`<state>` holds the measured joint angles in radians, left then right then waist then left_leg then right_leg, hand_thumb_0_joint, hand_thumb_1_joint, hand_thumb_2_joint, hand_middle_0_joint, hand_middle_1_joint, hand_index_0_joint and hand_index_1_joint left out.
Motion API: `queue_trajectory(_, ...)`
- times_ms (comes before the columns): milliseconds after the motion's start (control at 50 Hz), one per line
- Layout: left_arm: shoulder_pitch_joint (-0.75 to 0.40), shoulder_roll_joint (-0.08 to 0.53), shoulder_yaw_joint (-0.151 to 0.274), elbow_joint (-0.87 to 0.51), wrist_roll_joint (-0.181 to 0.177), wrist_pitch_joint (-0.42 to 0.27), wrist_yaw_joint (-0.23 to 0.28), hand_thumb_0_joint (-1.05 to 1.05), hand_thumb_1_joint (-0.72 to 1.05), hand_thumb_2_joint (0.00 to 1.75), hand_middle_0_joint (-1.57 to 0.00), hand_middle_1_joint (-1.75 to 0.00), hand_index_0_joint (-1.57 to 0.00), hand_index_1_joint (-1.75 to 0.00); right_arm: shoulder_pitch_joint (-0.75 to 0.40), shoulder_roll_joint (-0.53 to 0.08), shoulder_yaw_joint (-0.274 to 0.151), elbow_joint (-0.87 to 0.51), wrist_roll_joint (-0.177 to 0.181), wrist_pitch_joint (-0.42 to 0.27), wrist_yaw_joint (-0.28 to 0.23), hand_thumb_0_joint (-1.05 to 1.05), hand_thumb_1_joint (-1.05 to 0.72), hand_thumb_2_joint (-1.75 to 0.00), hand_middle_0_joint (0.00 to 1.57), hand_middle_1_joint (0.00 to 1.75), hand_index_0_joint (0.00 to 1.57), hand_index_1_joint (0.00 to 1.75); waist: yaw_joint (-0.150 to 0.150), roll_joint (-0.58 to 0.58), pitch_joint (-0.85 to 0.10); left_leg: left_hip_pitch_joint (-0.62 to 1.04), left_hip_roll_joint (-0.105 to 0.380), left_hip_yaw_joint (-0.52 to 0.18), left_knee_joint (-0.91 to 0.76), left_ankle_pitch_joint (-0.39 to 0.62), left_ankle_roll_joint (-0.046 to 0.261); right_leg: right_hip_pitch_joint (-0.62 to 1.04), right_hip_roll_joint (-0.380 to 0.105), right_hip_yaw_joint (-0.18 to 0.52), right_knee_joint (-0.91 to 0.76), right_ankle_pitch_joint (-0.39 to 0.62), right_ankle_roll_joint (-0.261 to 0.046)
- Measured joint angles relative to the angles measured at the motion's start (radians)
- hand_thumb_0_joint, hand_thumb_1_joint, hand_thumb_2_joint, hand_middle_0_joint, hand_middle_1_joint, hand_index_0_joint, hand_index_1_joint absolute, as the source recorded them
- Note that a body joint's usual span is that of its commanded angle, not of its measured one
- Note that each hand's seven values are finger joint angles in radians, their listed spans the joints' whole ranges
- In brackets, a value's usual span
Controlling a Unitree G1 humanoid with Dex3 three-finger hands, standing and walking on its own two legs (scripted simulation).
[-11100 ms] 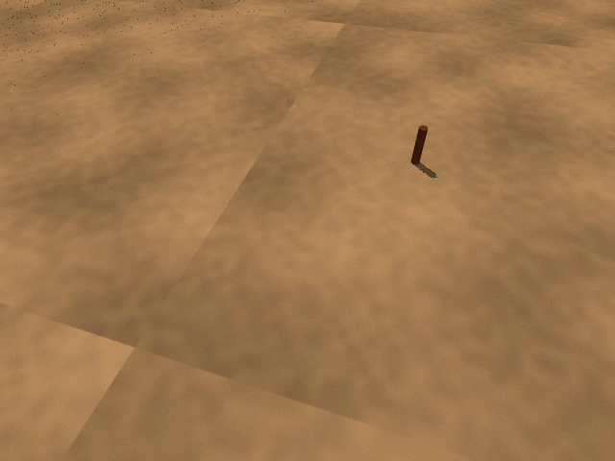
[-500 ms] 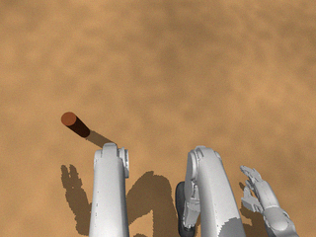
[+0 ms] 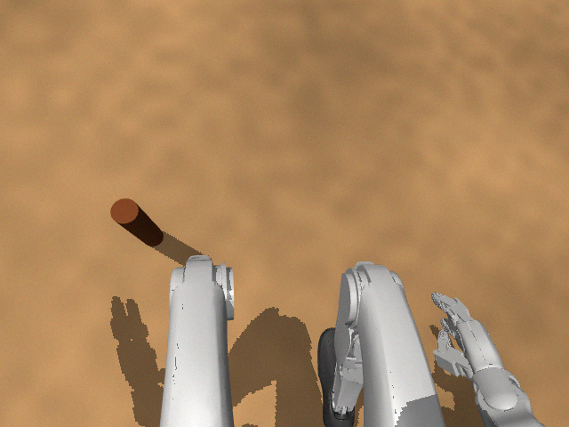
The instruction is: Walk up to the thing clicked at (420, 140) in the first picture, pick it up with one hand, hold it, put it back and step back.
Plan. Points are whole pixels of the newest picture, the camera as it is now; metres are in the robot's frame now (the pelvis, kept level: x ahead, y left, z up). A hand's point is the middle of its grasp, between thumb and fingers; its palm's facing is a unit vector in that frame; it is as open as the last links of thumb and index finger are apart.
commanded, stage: approach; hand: left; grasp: from the side
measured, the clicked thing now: (141, 225) +0.40 +0.30 -0.29
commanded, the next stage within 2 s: close in in 0.46 s
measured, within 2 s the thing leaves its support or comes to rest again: neither
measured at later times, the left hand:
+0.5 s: hand (55, 253) +0.32 +0.39 -0.20, palm faces +0.24 -0.97 +0.03, open 17.7 cm
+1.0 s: hand (121, 252) +0.34 +0.32 -0.28, palm faces +0.26 -0.96 +0.04, open 17.6 cm
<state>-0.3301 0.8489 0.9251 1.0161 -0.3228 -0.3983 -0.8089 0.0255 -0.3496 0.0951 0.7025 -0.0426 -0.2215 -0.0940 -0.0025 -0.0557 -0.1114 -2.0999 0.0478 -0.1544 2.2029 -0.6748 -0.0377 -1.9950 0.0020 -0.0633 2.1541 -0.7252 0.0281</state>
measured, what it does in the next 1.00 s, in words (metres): lowers itself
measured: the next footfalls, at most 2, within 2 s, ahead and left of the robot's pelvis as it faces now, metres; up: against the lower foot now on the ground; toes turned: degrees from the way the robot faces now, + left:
none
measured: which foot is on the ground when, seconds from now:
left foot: down 0.00-1.00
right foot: down 0.00-1.00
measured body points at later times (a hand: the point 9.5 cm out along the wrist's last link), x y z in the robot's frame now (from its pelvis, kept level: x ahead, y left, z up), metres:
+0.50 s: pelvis -0.01 +0.00 -0.10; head +0.22 +0.13 +0.27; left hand +0.30 +0.44 -0.20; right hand +0.21 -0.26 -0.16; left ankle +0.08 +0.14 -0.36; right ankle +0.09 -0.13 -0.36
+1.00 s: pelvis -0.02 +0.02 -0.12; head +0.19 +0.18 +0.24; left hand +0.32 +0.37 -0.28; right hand +0.18 -0.23 -0.16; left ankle +0.08 +0.14 -0.36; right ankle +0.09 -0.13 -0.36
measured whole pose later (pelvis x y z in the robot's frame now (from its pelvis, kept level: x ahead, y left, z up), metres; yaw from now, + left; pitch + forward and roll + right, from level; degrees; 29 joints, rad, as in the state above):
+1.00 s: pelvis -0.02 +0.02 -0.12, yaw -8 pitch +13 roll -15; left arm -0.38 0.69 0.66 1.27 -0.28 -1.04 -0.39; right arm -0.17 -0.36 0.38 0.63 -0.29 -0.08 0.08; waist -0.13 -0.24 0.19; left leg -2.24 0.03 -0.36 2.67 -0.70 -0.03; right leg -2.07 0.09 -0.17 2.49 -0.69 0.05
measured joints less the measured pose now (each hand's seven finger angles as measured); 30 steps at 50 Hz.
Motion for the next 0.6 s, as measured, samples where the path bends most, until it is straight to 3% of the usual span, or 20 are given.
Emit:
queue_trajectory(200, -0.082, -0.03, -0.013, 0.152, -0.068, -0.193, -0.025, -0.01, -0.61, 0.06, -0.07, -0.06, -0.04, -0.08, -0.044, -0.012, 0.034, 0.012, -0.044, -0.016, 0.02, 0.01, -0.91, -0.91, 0.2, 0.3, 0.2, 0.3, -0.019, -0.035, 0.05, -0.068, 0.004, -0.02, 0.104, -0.011, -0.01, -0.074, 0.015, -0.004, 0.102, -0.004, 0.0)
queue_trajectory(440, -0.111, -0.006, -0.012, 0.246, -0.048, -0.36, -0.024, -0.01, -0.59, 0.02, -0.09, -0.05, -0.06, -0.07, -0.144, -0.01, 0.146, -0.007, -0.134, 0.024, 0.053, 0.0, -0.91, -0.91, 0.2, 0.3, 0.2, 0.3, -0.08, -0.128, 0.194, -0.137, 0.003, -0.113, 0.312, -0.032, -0.03, -0.134, 0.055, -0.054, 0.26, 0.011, 0.012)
queue_trajectory(600, -0.077, -0.024, -0.084, 0.286, -0.065, -0.454, 0.038, -0.01, -0.6, 0.01, -0.09, -0.06, -0.07, -0.07, -0.176, -0.015, 0.212, -0.02, -0.179, 0.058, 0.076, 0.0, -0.92, -0.91, 0.2, 0.3, 0.21, 0.3, -0.101, -0.162, 0.249, -0.149, 0.0, -0.151, 0.395, -0.044, -0.019, -0.129, 0.074, -0.073, 0.308, 0.015, 0.023)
